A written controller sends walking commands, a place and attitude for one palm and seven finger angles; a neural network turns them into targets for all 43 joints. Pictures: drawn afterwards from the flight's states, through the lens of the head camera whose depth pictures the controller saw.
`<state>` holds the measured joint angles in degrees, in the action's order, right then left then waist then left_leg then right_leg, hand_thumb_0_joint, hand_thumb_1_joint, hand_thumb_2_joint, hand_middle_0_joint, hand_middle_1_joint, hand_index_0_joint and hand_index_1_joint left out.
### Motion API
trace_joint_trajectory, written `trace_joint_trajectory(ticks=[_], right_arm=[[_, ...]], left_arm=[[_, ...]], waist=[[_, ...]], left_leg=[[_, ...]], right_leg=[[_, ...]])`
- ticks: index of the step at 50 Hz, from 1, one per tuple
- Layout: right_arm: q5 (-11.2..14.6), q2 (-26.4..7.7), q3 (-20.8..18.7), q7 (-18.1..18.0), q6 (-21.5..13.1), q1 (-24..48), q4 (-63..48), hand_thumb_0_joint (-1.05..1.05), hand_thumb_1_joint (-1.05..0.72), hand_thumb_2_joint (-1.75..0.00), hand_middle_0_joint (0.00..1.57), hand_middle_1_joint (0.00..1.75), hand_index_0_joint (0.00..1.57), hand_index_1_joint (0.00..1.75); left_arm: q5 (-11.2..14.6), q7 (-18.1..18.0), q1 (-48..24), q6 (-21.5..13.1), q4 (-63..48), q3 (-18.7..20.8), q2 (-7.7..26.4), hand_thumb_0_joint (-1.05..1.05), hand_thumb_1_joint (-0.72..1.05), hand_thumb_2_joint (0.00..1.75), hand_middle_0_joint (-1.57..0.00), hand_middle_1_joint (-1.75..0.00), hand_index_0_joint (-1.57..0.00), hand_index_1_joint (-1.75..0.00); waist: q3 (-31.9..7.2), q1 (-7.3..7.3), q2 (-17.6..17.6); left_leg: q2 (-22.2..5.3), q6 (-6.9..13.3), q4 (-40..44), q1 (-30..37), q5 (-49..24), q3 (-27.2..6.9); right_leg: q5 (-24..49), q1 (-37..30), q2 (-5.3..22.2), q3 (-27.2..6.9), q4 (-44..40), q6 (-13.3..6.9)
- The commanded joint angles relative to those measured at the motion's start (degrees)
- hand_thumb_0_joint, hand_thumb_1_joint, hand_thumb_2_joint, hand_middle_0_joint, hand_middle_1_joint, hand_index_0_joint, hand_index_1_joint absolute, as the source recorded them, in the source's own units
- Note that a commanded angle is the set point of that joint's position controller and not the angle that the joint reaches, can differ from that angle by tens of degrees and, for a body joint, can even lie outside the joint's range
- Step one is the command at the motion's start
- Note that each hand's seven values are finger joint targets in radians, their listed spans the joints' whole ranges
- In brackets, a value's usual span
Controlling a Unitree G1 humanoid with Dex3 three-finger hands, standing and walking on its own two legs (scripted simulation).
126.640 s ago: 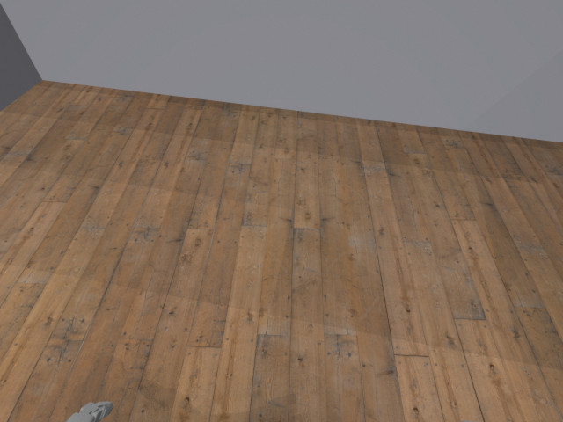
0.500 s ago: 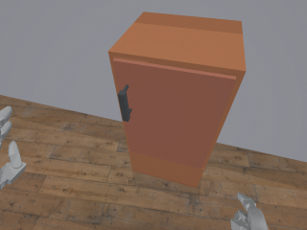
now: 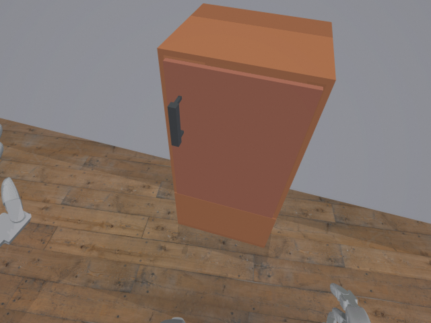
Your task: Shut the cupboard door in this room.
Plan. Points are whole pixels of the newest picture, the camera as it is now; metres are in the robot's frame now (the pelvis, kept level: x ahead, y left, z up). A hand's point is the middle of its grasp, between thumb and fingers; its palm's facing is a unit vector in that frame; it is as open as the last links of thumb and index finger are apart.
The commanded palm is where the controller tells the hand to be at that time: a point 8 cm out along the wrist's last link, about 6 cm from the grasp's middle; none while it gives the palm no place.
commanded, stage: step back with the hand held close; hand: left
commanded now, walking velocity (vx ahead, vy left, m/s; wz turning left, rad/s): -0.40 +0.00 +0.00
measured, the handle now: (177, 121) +0.66 +0.15 -0.02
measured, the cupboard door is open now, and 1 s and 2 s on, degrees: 0 0 0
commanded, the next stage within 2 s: stop stepping back and stand still in 0.32 s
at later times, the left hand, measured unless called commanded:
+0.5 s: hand out of the picture +0.07 +0.30 +0.19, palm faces +0.54 -0.73 -0.42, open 7.4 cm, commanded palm +0.01 +0.32 +0.19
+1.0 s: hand out of the picture -0.01 +0.27 +0.19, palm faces +0.41 -0.80 -0.44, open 7.4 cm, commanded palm -0.06 +0.31 +0.19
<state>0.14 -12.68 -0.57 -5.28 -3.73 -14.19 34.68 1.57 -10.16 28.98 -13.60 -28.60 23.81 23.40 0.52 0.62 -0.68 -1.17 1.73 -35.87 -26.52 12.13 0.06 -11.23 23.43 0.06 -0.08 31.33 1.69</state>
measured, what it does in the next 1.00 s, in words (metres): walks backwards: right foot, then left foot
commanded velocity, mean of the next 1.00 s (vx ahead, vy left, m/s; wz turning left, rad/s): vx -0.05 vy -0.02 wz -0.04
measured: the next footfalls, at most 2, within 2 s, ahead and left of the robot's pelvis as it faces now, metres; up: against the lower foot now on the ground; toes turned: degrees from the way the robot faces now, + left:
right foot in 0.10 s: +0.05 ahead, -0.14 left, +0.00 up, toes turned +9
left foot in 0.34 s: +0.04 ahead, +0.10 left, +0.00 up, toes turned +6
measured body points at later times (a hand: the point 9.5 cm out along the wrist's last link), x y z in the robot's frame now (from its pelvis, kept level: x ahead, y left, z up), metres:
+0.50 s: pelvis -0.12 +0.01 +0.01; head -0.11 +0.04 +0.46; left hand +0.04 +0.34 +0.21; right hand +0.08 -0.20 -0.06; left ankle +0.00 +0.10 -0.72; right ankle -0.14 -0.13 -0.68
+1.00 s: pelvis -0.20 +0.01 +0.01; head -0.23 +0.04 +0.46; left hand -0.03 +0.31 +0.21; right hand -0.10 -0.24 -0.08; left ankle -0.08 +0.10 -0.70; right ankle -0.23 -0.10 -0.72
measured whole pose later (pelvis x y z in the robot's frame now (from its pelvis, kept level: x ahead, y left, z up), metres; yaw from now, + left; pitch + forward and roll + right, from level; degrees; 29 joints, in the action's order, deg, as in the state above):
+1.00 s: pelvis -0.20 +0.01 +0.01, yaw -1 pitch -3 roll -2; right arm -0.2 -11.4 -0.1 -4.1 -4.2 -18.5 37.7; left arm 3.2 -8.7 33.5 -9.0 -31.0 25.6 25.6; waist -2.0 2.1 1.0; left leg -0.2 -1.4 -42.9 -28.9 16.0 1.4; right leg -19.4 9.2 -2.7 -0.2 30.8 -3.7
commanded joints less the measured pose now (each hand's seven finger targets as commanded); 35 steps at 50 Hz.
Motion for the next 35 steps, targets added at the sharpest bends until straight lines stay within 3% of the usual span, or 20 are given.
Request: trace_joint_trajectory(ticks=[1, 5, 7, 9, 11, 13, 15, 16, 17, 18, 19, 20, 22, 26, 27, 29, 30, 31, 33, 35], right_arm=[[-0.1, -8.1, -3.2, -1.1, -4.2, 6.4, -9.6, 0.00, -0.90, -0.90, 0.20, 0.30, 0.20, 0.30], [-0.3, -8.9, -3.9, -0.5, -5.0, 7.4, -9.8, 0.00, -0.90, -0.90, 0.20, 0.30, 0.20, 0.30], [-0.5, -7.1, -3.6, 0.2, -5.3, 6.6, -8.9, 0.00, -0.90, -0.90, 0.20, 0.30, 0.20, 0.30], [-0.1, -5.2, -3.5, 1.0, -5.0, 5.5, -7.7, 0.00, -0.90, -0.90, 0.20, 0.30, 0.20, 0.30], [-0.5, -4.5, -3.5, 1.0, -3.7, 6.7, -7.0, 0.00, -0.90, -0.90, 0.20, 0.30, 0.20, 0.30], [-1.0, -4.2, -3.0, 0.8, -2.7, 6.5, -6.6, 0.00, -0.90, -0.90, 0.20, 0.30, 0.20, 0.30], [-0.7, -4.5, -2.4, 0.0, -2.1, 5.9, -6.0, 0.00, -0.90, -0.90, 0.20, 0.30, 0.20, 0.30], [-0.5, -6.4, -2.8, -0.5, -2.4, 6.2, -6.2, 0.00, -0.90, -0.90, 0.20, 0.30, 0.20, 0.30], [-0.4, -7.7, -3.2, -0.9, -2.9, 6.8, -6.9, 0.00, -0.90, -0.90, 0.20, 0.30, 0.20, 0.30], [0.1, -7.8, -4.0, -0.9, -3.6, 7.6, -7.2, 0.00, -0.90, -0.90, 0.20, 0.30, 0.20, 0.30], [-0.6, -8.0, -4.5, -0.9, -4.4, 6.9, -6.9, 0.00, -0.90, -0.90, 0.20, 0.30, 0.20, 0.30], [-1.2, -7.7, -4.7, -0.5, -4.6, 6.8, -7.0, 0.00, -0.90, -0.90, 0.20, 0.30, 0.20, 0.30], [-0.8, -7.2, -4.7, 0.8, -5.4, 6.5, -6.9, 0.00, -0.90, -0.90, 0.20, 0.30, 0.20, 0.30], [-0.6, -6.2, -2.3, 1.7, -6.4, 5.7, -7.6, 0.00, -0.90, -0.90, 0.20, 0.30, 0.20, 0.30], [-0.7, -6.1, -2.0, 1.6, -6.2, 5.5, -7.4, 0.00, -0.90, -0.90, 0.20, 0.30, 0.20, 0.30], [-1.0, -5.3, -1.6, 1.4, -5.6, 4.6, -7.4, 0.00, -0.90, -0.90, 0.20, 0.30, 0.20, 0.30], [-1.4, -5.1, -1.5, 1.4, -5.1, 4.8, -6.8, 0.00, -0.90, -0.90, 0.20, 0.30, 0.20, 0.30], [-1.8, -5.2, -1.1, 1.2, -4.9, 5.3, -6.1, 0.00, -0.90, -0.90, 0.20, 0.30, 0.20, 0.30], [-0.1, -5.6, -1.9, 0.7, -4.9, 6.3, -6.2, 0.00, -0.90, -0.90, 0.20, 0.30, 0.20, 0.30], [0.1, -5.5, -1.2, 0.2, -3.8, 6.4, -6.0, 0.00, -0.90, -0.90, 0.20, 0.30, 0.20, 0.30]], left_arm=[[0.1, -1.0, -1.0, -4.8, -13.0, 10.9, 12.7, 0.00, 0.90, 0.90, -0.20, -0.30, -0.20, -0.30], [-0.6, 0.3, 1.9, -5.5, -8.4, 11.3, 11.8, 0.00, 0.90, 0.90, -0.20, -0.30, -0.20, -0.30], [0.9, 0.7, 3.1, -5.9, -9.9, 10.9, 12.4, 0.00, 0.90, 0.90, -0.20, -0.30, -0.20, -0.30], [1.7, 0.0, 2.1, -5.7, -13.6, 9.7, 13.5, 0.00, 0.90, 0.90, -0.20, -0.30, -0.20, -0.30], [1.2, -1.3, -0.3, -4.1, -14.6, 9.1, 14.4, 0.00, 0.90, 0.90, -0.20, -0.30, -0.20, -0.30], [0.7, -1.4, -3.3, -3.2, -14.4, 9.4, 14.7, 0.00, 0.90, 0.90, -0.20, -0.30, -0.20, -0.30], [0.4, -1.2, -4.8, -3.1, -11.8, 7.6, 12.7, 0.00, 0.90, 0.90, -0.20, -0.30, -0.20, -0.30], [0.5, -0.9, -6.1, -3.6, -12.6, 7.2, 12.3, 0.00, 0.90, 0.90, -0.20, -0.30, -0.20, -0.30], [0.4, -1.0, -6.4, -4.3, -12.6, 8.4, 12.6, 0.00, 0.90, 0.90, -0.20, -0.30, -0.20, -0.30], [-0.2, -0.7, -6.6, -5.2, -12.6, 9.2, 13.0, 0.00, 0.90, 0.90, -0.20, -0.30, -0.20, -0.30], [-0.1, -0.1, -3.8, -5.3, -9.9, 11.4, 13.0, 0.00, 0.90, 0.90, -0.20, -0.30, -0.20, -0.30], [-0.3, 0.3, -4.9, -4.7, -11.2, 10.3, 11.4, 0.00, 0.90, 0.90, -0.20, -0.30, -0.20, -0.30], [0.2, 0.9, -4.5, -4.3, -13.5, 7.9, 9.2, 0.00, 0.90, 0.90, -0.20, -0.30, -0.20, -0.30], [1.8, 0.8, -1.9, -1.9, -15.3, 4.8, 8.0, 0.00, 0.90, 0.90, -0.20, -0.30, -0.20, -0.30], [1.9, 0.8, -1.9, -1.2, -15.2, 5.2, 8.8, 0.00, 0.90, 0.90, -0.20, -0.30, -0.20, -0.30], [1.8, 0.8, -2.1, -0.5, -15.4, 6.8, 10.9, 0.00, 0.90, 0.90, -0.20, -0.30, -0.20, -0.30], [2.2, 0.5, -4.1, -0.5, -15.4, 8.4, 13.0, 0.00, 0.90, 0.90, -0.20, -0.30, -0.20, -0.30], [2.6, -0.1, -6.7, -0.6, -15.4, 10.2, 15.3, 0.00, 0.90, 0.90, -0.20, -0.30, -0.20, -0.30], [2.8, -0.2, -7.7, 1.4, -13.5, 7.6, 12.6, 0.00, 0.90, 0.90, -0.20, -0.30, -0.20, -0.30], [2.6, -0.4, -5.3, 2.5, -10.4, 6.3, 11.0, 0.00, 0.90, 0.90, -0.20, -0.30, -0.20, -0.30]], waist=[[-8.0, -0.59, -11.4], [-2.1, -0.60, -12.4], [-3.0, -0.22, -5.1], [-10.2, 0.26, 5.3], [-10.2, -0.24, 9.6], [-6.9, 0.53, 10.2], [-3.5, 1.39, 6.7], [-2.6, 1.10, -1.6], [-3.5, 0.49, -9.9], [-7.4, 0.09, -14.3], [-10.5, -0.13, -16.7], [-8.8, -0.03, -15.1], [-8.7, -0.61, -10.3], [-7.1, -0.28, -14.6], [-6.5, -0.45, -12.8], [-7.2, 0.06, -5.9], [-8.4, 0.31, -0.8], [-9.6, 0.27, 1.4], [-9.4, 0.07, 8.4], [-3.2, 1.25, 3.5]], left_leg=[[-11.4, 4.9, 23.7, -16.3, 25.6, -14.0], [-12.4, 5.6, 21.9, -26.9, 33.9, -12.3], [-6.8, 2.1, 12.4, -11.8, 21.5, -6.5], [-0.4, -2.4, -2.8, 5.0, 8.2, 0.8], [1.3, -3.3, -14.6, 6.7, 9.3, 0.7], [1.0, -2.8, -13.3, 6.7, 9.7, -0.9], [0.6, -1.8, 2.8, 11.5, 4.8, -0.8], [-3.0, -0.1, 11.6, 9.5, 2.4, -4.6], [-9.6, 2.4, 18.3, 1.9, 3.1, -9.8], [-15.8, 4.5, 24.2, -5.5, 12.2, -14.6], [-19.9, 6.8, 29.5, -12.8, 28.0, -18.5], [-20.9, 8.1, 29.2, -15.3, 28.1, -19.9], [-18.1, 6.9, 23.9, -4.5, 19.7, -13.1], [-12.2, 0.5, 27.3, 5.1, 25.1, -8.8], [-10.1, -1.4, 25.9, 6.8, 24.5, -6.9], [-3.7, -3.4, 12.5, 11.6, 12.1, 0.5], [-2.6, -3.9, 3.3, 15.3, 5.9, 2.0], [-2.9, -3.6, -2.4, 17.1, 1.3, 1.6], [-1.1, -3.2, -5.2, 16.7, 1.1, 0.2], [-1.7, -2.5, -2.9, 14.8, 1.4, 0.2]], right_leg=[[-0.3, -22.5, -4.7, -0.8, 10.5, 0.1], [-4.0, -26.5, -5.8, -3.1, 10.5, -0.8], [-2.1, -12.6, -1.3, -9.3, -0.6, -3.6], [1.7, -1.0, 9.4, -18.8, -10.2, -6.6], [1.5, 3.6, 15.4, -22.3, -14.7, -9.9], [4.8, 5.7, 14.1, -19.8, -14.1, -9.6], [3.8, 7.6, 8.3, -12.8, -9.6, -5.2], [-0.5, 6.1, 2.5, -9.0, -5.1, -2.6], [-1.4, -1.8, -3.1, -4.9, 2.6, -0.3], [-5.0, -12.3, -5.8, -2.3, 11.8, 0.4], [-9.0, -19.0, -6.6, -2.7, 23.0, 0.5], [-9.7, -18.2, -6.5, -3.6, 28.3, 0.2], [-13.9, -11.1, -5.4, -2.3, 24.8, -0.2], [-19.8, -11.5, -6.4, 4.4, 2.8, -2.0], [-17.7, -13.3, -6.6, 5.2, -5.9, -2.4], [-12.3, -10.4, 0.3, -1.8, -16.6, -6.2], [-10.9, -4.9, 6.2, -8.7, -18.7, -9.0], [-6.8, -1.3, 11.1, -11.6, -18.4, -11.1], [-13.2, -0.6, 9.0, -11.9, -15.7, -10.3], [-14.4, 1.7, 8.7, -8.8, -14.0, -9.7]])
